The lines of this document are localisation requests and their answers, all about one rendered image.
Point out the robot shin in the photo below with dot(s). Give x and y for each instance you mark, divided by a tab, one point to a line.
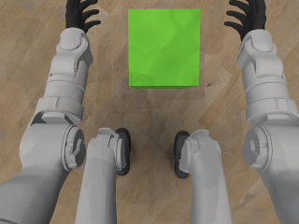
106	131
197	133

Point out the right robot hand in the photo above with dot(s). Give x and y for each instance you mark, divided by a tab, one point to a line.
254	19

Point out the robot right forearm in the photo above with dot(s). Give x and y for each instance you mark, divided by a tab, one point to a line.
265	85

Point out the robot right upper arm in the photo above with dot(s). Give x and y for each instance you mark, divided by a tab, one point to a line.
273	151

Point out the robot left upper arm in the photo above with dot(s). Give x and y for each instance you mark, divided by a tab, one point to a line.
49	152

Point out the left robot hand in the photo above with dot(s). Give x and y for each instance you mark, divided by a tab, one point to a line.
75	17

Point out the robot left forearm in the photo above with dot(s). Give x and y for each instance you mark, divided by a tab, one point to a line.
66	83

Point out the carton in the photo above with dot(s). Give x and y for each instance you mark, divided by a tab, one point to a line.
164	48

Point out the robot right shin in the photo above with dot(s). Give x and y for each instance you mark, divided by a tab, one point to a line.
197	133

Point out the robot left shin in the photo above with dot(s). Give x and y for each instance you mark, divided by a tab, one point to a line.
106	131

